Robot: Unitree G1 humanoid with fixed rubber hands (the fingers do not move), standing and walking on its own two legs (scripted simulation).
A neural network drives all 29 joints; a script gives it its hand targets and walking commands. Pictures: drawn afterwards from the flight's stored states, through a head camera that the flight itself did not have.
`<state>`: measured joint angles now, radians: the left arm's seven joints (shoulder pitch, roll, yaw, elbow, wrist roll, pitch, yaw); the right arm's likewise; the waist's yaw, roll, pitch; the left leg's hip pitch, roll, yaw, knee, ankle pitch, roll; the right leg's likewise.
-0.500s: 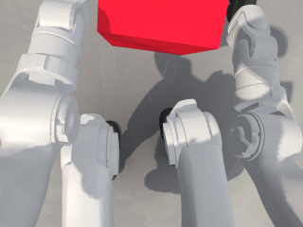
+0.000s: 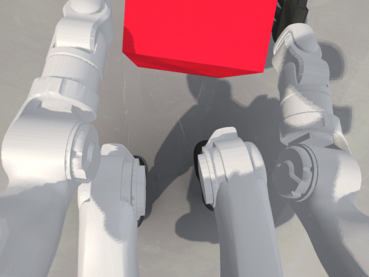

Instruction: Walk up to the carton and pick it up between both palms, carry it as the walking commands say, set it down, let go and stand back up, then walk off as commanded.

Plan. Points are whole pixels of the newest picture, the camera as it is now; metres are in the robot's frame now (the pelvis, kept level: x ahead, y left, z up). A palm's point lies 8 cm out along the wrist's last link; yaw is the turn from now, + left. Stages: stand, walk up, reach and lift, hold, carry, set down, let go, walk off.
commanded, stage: set down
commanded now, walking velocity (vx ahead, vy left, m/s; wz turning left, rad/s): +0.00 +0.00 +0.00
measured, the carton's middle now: (192, 14) +0.54 -0.09 -0.24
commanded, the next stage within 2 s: let go in 1.96 s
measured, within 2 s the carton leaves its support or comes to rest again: neither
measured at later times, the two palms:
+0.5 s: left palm (84, 3) +0.55 +0.09 -0.18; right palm (287, 34) +0.48 -0.24 -0.18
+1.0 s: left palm out of the picture +0.57 +0.10 -0.09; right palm (343, 10) +0.49 -0.27 -0.08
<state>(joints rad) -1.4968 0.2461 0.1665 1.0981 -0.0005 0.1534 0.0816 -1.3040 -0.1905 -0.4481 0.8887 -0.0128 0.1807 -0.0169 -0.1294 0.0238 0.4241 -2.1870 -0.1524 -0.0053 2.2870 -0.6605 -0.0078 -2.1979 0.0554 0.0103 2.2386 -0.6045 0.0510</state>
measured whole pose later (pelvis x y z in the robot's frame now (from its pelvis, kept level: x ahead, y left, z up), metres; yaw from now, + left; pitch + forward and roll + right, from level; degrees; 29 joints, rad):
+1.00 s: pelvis -0.01 -0.01 +0.05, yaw -1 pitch +27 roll +0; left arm -1.42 0.44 0.05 0.85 -0.16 0.26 0.11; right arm -1.27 -0.30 -0.24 0.69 0.19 0.23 -0.15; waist -0.14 0.01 0.52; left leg -1.96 -0.11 -0.01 2.14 -0.67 -0.01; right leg -2.00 0.09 0.02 2.10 -0.58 0.03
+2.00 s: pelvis +0.00 +0.00 +0.29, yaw -1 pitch +24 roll -1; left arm -1.39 0.46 0.13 0.83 -0.09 0.34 0.00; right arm -1.18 -0.28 -0.28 0.58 0.14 0.35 -0.11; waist -0.13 0.01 0.52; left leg -1.24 -0.09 -0.07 1.22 -0.39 0.00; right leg -1.26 0.07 0.05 1.18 -0.33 0.02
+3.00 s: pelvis +0.13 -0.01 +0.41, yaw -1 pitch +1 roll -1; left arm 0.21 0.19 0.07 0.46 0.02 0.04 -0.04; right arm 0.26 -0.20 -0.01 0.39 0.01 0.05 0.07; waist -0.01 -0.02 0.08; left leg -0.19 -0.04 -0.10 0.51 -0.33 0.01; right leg -0.22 0.06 0.07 0.49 -0.28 -0.01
